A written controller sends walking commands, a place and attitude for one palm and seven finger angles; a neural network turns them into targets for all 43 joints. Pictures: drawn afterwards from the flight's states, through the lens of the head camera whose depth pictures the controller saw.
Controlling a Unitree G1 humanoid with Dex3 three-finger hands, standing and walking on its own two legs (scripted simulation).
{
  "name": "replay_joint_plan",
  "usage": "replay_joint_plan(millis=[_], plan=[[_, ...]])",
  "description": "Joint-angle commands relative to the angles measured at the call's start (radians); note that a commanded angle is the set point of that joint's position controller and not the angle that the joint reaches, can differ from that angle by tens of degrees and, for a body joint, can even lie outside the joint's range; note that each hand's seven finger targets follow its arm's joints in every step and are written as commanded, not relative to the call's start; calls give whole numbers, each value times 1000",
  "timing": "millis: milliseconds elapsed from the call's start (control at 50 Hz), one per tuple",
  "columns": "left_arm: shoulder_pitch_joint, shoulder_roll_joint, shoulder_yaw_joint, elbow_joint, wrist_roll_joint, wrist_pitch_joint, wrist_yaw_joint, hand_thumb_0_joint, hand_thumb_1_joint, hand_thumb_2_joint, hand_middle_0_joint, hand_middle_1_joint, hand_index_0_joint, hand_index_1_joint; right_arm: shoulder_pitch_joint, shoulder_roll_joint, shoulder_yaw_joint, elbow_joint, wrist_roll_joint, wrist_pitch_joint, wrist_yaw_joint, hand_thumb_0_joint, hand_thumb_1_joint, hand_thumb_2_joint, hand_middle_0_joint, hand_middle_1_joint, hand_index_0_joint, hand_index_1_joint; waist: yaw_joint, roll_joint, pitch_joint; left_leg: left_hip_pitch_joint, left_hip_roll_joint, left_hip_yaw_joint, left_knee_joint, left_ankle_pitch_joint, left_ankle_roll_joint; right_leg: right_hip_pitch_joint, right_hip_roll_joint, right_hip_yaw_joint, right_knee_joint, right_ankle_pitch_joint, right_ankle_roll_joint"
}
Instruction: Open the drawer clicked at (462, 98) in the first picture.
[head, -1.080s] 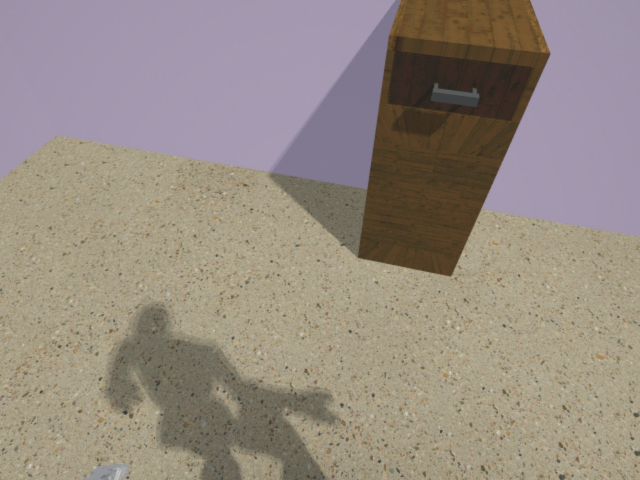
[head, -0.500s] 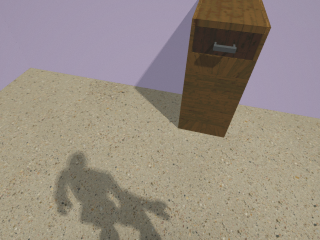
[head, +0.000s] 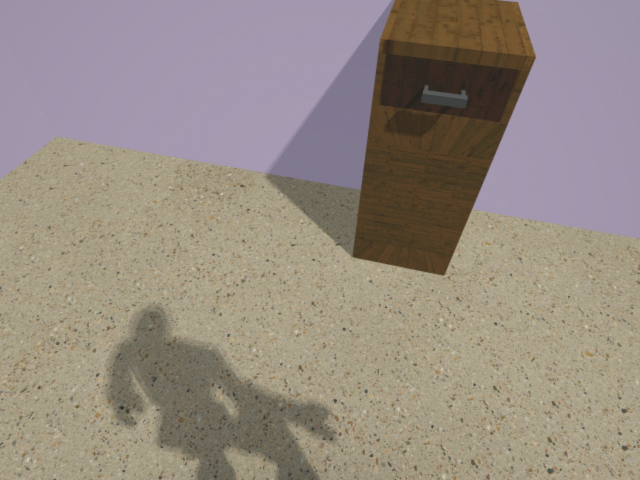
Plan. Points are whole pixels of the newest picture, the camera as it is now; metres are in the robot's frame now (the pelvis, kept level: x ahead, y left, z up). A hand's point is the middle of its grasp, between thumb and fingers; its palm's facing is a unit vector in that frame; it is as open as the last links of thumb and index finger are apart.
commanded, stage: look at it before walking up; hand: left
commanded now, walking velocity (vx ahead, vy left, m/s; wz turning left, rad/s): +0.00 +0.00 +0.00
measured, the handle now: (444, 95) +1.04 -0.28 -0.01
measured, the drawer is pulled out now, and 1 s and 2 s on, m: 0.00 0.00 0.00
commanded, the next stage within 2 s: walk to a spot facing it in 0.36 s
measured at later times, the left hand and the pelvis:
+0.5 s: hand out of the picture +0.08 +0.25 -0.16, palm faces -0.03 -0.94 -0.33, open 7.3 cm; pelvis +0.01 +0.00 +0.00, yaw +0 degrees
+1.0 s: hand out of the picture +0.07 +0.16 -0.17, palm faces -0.19 -0.95 -0.26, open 7.3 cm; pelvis -0.01 -0.03 -0.02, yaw -14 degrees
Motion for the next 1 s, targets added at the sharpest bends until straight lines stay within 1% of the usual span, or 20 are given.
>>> replay_joint_plan(millis=[0,460,480,540,620,680,700,720,740,760,780,800,820,840,860,880,900,920,940,980], plan=[[-36,209,46,-60,0,-19,16,0,900,900,-200,-300,-200,-300,-50,-205,-44,-67,5,-26,-11,0,-900,-900,200,300,200,300,5,3,-46,5,101,-91,-65,90,41,-4,-123,117,-88,59,-26],[-32,215,47,-52,0,-18,14,0,900,900,-200,-300,-200,-300,-67,-213,-44,-65,6,-27,-15,0,-900,-900,200,300,200,300,6,4,-54,44,109,-77,-69,135,39,9,-123,116,-85,143,-26],[-33,211,49,-58,0,-14,13,0,900,900,-200,-300,-200,-300,-60,-208,-47,-68,5,-26,-18,0,-900,-900,200,300,200,300,4,4,-55,53,112,-65,-50,141,37,-4,-120,124,-73,171,-27],[28,109,37,-67,0,21,19,0,900,900,-200,-300,-200,-300,9,-90,-36,-77,3,-4,-24,0,-900,-900,200,300,200,300,-1,-13,-50,37,115,-8,16,140,17,-49,-116,146,-8,244,-18],[51,108,58,-127,5,41,13,0,900,900,-200,-300,-200,-300,32,-109,-62,-134,2,11,-33,0,-900,-900,200,300,200,300,-6,22,-57,23,154,2,54,114,32,-128,-77,156,100,250,-22],[65,84,67,-164,7,47,5,0,900,900,-200,-300,-200,-300,21,-123,-82,-174,0,13,-36,0,-900,-900,200,300,200,300,-2,88,-58,14,219,-31,39,100,69,-198,-24,118,234,178,-7],[70,70,70,-173,6,50,3,0,900,900,-200,-300,-200,-300,20,-128,-87,-185,0,11,-36,0,-900,-900,200,300,200,300,1,133,-55,-4,265,-60,16,122,98,-212,-5,85,321,88,0],[79,52,73,-185,7,53,0,0,900,900,-200,-300,-200,-300,10,-128,-93,-193,-1,7,-35,0,-900,-900,200,300,200,300,9,186,-47,-15,322,-84,-8,187,139,-234,9,38,419,-130,13],[85,39,78,-196,7,57,-3,0,900,900,-200,-300,-200,-300,0,-126,-95,-205,-3,5,-34,0,-900,-900,200,300,200,300,14,210,-39,-43,361,-86,-17,231,173,-229,-3,10,487,-266,22],[101,30,83,-199,6,59,-5,0,900,900,-200,-300,-200,-300,-23,-121,-97,-218,-6,5,-34,0,-900,-900,200,300,200,300,28,205,-24,-84,369,-59,7,257,176,-199,-32,15,480,-297,18],[136,20,89,-198,7,55,-9,0,900,900,-200,-300,-200,-300,-42,-115,-99,-227,-9,6,-34,0,-900,-900,200,300,200,300,51,174,-19,-128,345,-13,67,250,148,-134,-39,3,407,-253,15],[200,26,94,-185,10,49,-11,0,900,900,-200,-300,-200,-300,-63,-115,-101,-237,-8,11,-32,0,-900,-900,200,300,200,300,84,117,-28,-175,301,42,184,192,101,-56,-37,-5,280,-129,12],[245,78,106,-177,19,34,-6,0,900,900,-200,-300,-200,-300,-50,-72,-97,-245,-2,21,-28,0,-900,-900,200,300,200,300,97,-89,-23,-256,177,140,441,6,14,-11,-121,148,54,81,-18],[247,179,120,-190,22,20,10,0,900,900,-200,-300,-200,-300,-35,9,-81,-287,4,23,-21,0,-900,-900,200,300,200,300,75,-360,-5,-469,23,134,696,-388,-46,-5,-366,570,-98,315,-129],[256,160,120,-201,9,26,21,0,900,900,-200,-300,-200,-300,-60,-28,-86,-289,5,33,-28,0,-900,-900,200,300,200,300,95,-239,-36,-412,41,-21,769,-371,-28,-73,-359,591,-153,172,-175],[183,143,119,-213,11,27,22,0,900,900,-200,-300,-200,-300,-68,-19,-91,-281,6,29,-26,0,-900,-900,200,300,200,300,60,-193,0,-443,50,-39,807,-308,-25,-92,-317,573,-142,77,-193],[136,115,115,-228,9,27,24,0,900,900,-200,-300,-200,-300,-50,-29,-92,-267,2,27,-24,0,-900,-900,200,300,200,300,41,-129,-2,-432,72,-44,799,-244,-29,-98,-287,511,-119,73,-189],[105,92,111,-239,9,23,24,0,900,900,-200,-300,-200,-300,-20,-15,-90,-253,-2,24,-22,0,-900,-900,200,300,200,300,18,-101,-31,-409,72,-31,778,-196,-37,-72,-248,437,-93,126,-181],[106,82,109,-239,8,21,22,0,900,900,-200,-300,-200,-300,-7,-5,-88,-244,-4,25,-22,0,-900,-900,200,300,200,300,18,-94,-54,-391,67,-17,754,-177,-45,-56,-223,395,-76,175,-170],[140,77,112,-228,8,19,20,0,900,900,-200,-300,-200,-300,-13,9,-88,-242,-2,27,-26,0,-900,-900,200,300,200,300,30,-88,-80,-378,52,-8,707,-177,-51,-27,-205,385,-59,233,-170]])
